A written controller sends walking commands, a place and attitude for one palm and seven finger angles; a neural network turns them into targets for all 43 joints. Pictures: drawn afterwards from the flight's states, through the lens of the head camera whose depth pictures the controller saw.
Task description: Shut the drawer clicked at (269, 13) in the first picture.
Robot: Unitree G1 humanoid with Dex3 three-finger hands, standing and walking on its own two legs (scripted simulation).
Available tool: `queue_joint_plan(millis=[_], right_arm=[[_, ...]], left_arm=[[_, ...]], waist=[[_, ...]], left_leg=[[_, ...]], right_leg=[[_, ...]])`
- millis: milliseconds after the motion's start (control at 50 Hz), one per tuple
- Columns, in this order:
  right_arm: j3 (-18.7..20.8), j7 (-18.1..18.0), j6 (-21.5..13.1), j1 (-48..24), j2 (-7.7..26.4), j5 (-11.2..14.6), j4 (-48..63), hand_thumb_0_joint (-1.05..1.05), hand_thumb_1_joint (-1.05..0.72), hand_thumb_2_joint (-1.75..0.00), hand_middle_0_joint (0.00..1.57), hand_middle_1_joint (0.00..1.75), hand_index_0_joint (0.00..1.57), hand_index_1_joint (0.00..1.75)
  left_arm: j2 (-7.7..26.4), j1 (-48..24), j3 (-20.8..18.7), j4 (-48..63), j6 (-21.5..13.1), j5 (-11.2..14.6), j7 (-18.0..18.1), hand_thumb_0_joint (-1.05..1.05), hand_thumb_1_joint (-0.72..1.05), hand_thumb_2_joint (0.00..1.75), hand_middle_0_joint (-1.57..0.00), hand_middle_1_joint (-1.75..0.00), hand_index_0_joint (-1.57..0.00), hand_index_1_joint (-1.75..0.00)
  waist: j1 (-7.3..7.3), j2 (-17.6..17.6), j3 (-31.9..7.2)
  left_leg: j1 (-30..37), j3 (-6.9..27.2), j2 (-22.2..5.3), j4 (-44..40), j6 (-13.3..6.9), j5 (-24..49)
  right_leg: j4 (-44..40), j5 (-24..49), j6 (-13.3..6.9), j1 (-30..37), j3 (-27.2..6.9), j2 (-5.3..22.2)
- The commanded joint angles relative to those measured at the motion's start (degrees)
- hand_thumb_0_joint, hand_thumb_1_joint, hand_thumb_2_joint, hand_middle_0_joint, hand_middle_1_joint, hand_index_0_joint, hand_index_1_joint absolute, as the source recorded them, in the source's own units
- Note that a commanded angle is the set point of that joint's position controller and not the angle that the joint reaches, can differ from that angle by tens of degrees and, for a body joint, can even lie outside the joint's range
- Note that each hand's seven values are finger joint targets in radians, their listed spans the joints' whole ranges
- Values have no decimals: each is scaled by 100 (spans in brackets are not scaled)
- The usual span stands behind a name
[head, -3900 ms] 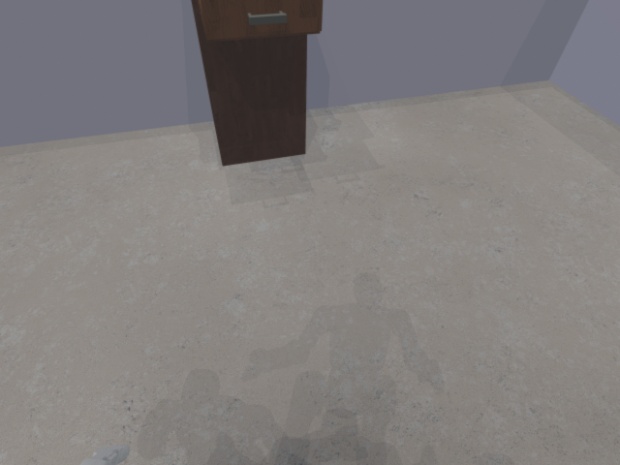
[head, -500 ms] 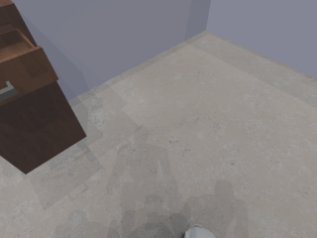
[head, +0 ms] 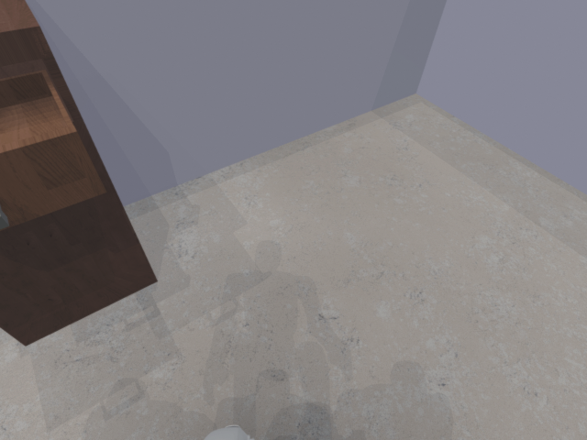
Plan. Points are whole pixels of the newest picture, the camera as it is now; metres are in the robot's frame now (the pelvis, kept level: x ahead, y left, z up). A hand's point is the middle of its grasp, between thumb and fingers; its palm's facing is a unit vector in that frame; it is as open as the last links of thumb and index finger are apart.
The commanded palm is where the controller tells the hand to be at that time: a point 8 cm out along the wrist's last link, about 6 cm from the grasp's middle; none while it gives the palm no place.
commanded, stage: turn to face it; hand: left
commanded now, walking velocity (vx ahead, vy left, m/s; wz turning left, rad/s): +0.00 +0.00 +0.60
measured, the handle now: out of the picture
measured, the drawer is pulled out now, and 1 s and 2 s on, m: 0.29 0.29 0.29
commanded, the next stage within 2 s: take the last steps up to it in 0.94 s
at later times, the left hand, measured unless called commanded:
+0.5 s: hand (148, 436) +0.15 +0.23 -0.14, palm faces +0.26 -0.93 -0.26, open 7.3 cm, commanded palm none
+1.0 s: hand out of the picture -0.06 +0.17 -0.18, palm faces +0.55 -0.80 -0.25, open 7.3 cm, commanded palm none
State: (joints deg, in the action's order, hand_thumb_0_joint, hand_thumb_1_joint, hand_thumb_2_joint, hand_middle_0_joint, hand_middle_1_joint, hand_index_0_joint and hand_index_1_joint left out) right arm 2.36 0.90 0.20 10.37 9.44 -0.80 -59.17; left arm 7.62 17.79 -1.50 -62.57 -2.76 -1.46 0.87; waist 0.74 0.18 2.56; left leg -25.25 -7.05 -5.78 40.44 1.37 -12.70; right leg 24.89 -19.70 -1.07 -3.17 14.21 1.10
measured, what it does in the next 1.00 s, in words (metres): steps on the spot, turning left: left foot, then right foot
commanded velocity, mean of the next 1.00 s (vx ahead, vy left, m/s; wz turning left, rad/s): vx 0.00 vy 0.00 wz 0.49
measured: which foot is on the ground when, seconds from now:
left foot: up 0.00-0.02, down 0.04-0.56, up 0.58-0.96, down 0.98-1.00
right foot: down 0.00-0.06, up 0.08-0.54, down 0.56-1.00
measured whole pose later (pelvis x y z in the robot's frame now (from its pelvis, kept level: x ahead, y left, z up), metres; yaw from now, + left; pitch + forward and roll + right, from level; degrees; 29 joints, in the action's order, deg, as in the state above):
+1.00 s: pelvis +0.04 -0.01 -0.01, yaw +32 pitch +0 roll +0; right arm 3.5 1.3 2.8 6.8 14.4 -0.6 -53.0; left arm 13.2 16.8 -2.7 -54.5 1.7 -1.3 0.9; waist 1.8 -1.3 5.1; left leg -14.0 -3.7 -1.1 33.5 0.7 -18.7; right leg 37.1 -19.7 3.4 -15.3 12.7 10.7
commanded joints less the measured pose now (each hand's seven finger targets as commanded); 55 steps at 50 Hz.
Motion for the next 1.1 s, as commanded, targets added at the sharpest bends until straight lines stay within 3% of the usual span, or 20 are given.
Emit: queue_joint_plan(millis=[0,20,40,60,120,200,380,480,500,520,540,560,620,660,880,940,960,980,1000,1080], right_arm=[[143,-48,-77,755,629,-57,226,0,-90,-90,20,30,20,30],[257,-92,-119,1196,1134,-112,241,0,-90,-90,20,30,20,30],[300,-130,-91,1489,1501,-44,194,0,-90,-90,20,30,20,30],[287,-148,-44,1325,1441,2,145,0,-90,-90,20,30,20,30],[242,-215,-73,422,1080,-34,495,0,-90,-90,20,30,20,30],[286,-203,-90,217,1104,-27,659,0,-90,-90,20,30,20,30],[448,-140,47,353,1323,-72,770,0,-90,-90,20,30,20,30],[516,-107,115,115,1412,-48,951,0,-90,-90,20,30,20,30],[506,-93,127,-8,1371,-22,1007,0,-90,-90,20,30,20,30],[477,-63,137,45,1070,33,1077,0,-90,-90,20,30,20,30],[414,-58,133,21,703,45,1244,0,-90,-90,20,30,20,30],[479,-64,154,-78,1035,-34,1268,0,-90,-90,20,30,20,30],[475,27,326,209,971,-65,961,0,-90,-90,20,30,20,30],[434,60,327,268,911,-57,936,0,-90,-90,20,30,20,30],[191,13,227,-474,730,48,1070,0,-90,-90,20,30,20,30],[233,-17,111,191,1043,21,842,0,-90,-90,20,30,20,30],[359,-42,39,369,1624,-30,840,0,-90,-90,20,30,20,30],[435,-89,78,654,2036,12,791,0,-90,-90,20,30,20,30],[386,-109,116,636,1922,-27,742,0,-90,-90,20,30,20,30],[166,-227,9,-24,1283,-28,747,0,-90,-90,20,30,20,30]], left_arm=[[1001,176,-279,317,75,57,99,0,90,90,-20,-30,-20,-30],[834,292,-287,462,100,137,84,0,90,90,-20,-30,-20,-30],[698,196,-224,700,114,172,83,0,90,90,-20,-30,-20,-30],[842,-34,-258,782,185,108,126,0,90,90,-20,-30,-20,-30],[734,-456,-344,829,260,54,49,0,90,90,-20,-30,-20,-30],[713,-302,-384,872,378,52,29,0,90,90,-20,-30,-20,-30],[850,-1087,-390,1457,434,57,51,0,90,90,-20,-30,-20,-30],[978,-713,-374,1529,372,118,88,0,90,90,-20,-30,-20,-30],[1061,-460,-399,1495,341,127,105,0,90,90,-20,-30,-20,-30],[1408,-266,-468,1503,296,62,141,0,90,90,-20,-30,-20,-30],[1968,-280,-545,1575,269,-32,162,0,90,90,-20,-30,-20,-30],[1950,-445,-490,1667,293,14,164,0,90,90,-20,-30,-20,-30],[1371,-1328,-340,1826,270,39,140,0,90,90,-20,-30,-20,-30],[1257,-1095,-292,1766,229,39,116,0,90,90,-20,-30,-20,-30],[1719,-57,-423,1211,293,-54,87,0,90,90,-20,-30,-20,-30],[1600,-240,-409,1171,347,57,68,0,90,90,-20,-30,-20,-30],[1270,-96,-355,1302,382,104,49,0,90,90,-20,-30,-20,-30],[988,-457,-203,1471,418,78,55,0,90,90,-20,-30,-20,-30],[1109,-530,-241,1465,470,63,84,0,90,90,-20,-30,-20,-30],[1083,-344,-265,1003,450,48,-35,0,90,90,-20,-30,-20,-30]], waist=[[-373,-67,-296],[-499,1189,-755],[-535,2007,-1051],[-465,1227,-1063],[-227,672,-507],[-109,485,-744],[-295,863,-571],[-90,879,-705],[64,773,-770],[140,-108,-859],[181,-1816,-639],[141,-1336,-514],[-341,-913,98],[-283,-1060,109],[206,-1452,-403],[-199,-759,-784],[-283,755,-1058],[-478,1608,-941],[-442,1123,-838],[-126,1169,-438]], left_leg=[[1412,90,50,-1021,-192,1440],[2431,1524,-1003,-1329,-757,3550],[2770,2791,-2049,-1685,-1581,5303],[2442,2530,-1960,-1871,-1660,3743],[1606,2162,-1298,-2134,-1215,2176],[1400,1772,-869,-2262,-1073,1703],[1428,2528,-718,-2154,-1187,1318],[885,2744,-422,-1679,-968,1803],[551,2645,-228,-1439,-758,1435],[-290,2242,208,-709,-392,319],[-1319,972,1090,753,130,-1731],[-1089,1095,799,1899,85,-2077],[-863,979,479,3106,182,-1014],[-912,809,458,3107,261,-756],[384,159,552,96,167,-1327],[1962,274,368,-1777,12,414],[2951,1826,-918,-2008,-463,1985],[2855,2630,-1809,-1986,-1073,4000],[2442,2240,-1859,-1873,-1364,3792],[2198,1527,-864,-2109,-1072,2555]], right_leg=[[1299,3521,-36,-511,-256,1449],[2596,1664,382,-1581,-25,790],[4125,-1948,549,-2348,-403,191],[4513,-1896,428,-2398,-1060,315],[4412,-802,522,-2784,-1340,588],[3879,-289,604,-2448,-1300,474],[2477,-484,656,-2345,-1364,228],[838,73,539,-1030,-1295,-41],[17,567,500,-450,-1316,62],[-801,476,264,367,-2047,883],[-1176,883,-380,492,-3570,2505],[-1070,1365,-731,-406,-3406,2862],[-893,1283,-472,-1179,-1984,1854],[-717,1860,-393,-938,-1474,1643],[13,3475,-546,-128,-1185,1906],[1035,2720,37,-788,-652,1560],[2116,730,437,-2057,-365,931],[2961,-1764,593,-2728,-740,583],[3424,-1703,494,-2568,-1109,658],[3861,-563,500,-2683,-1197,526]])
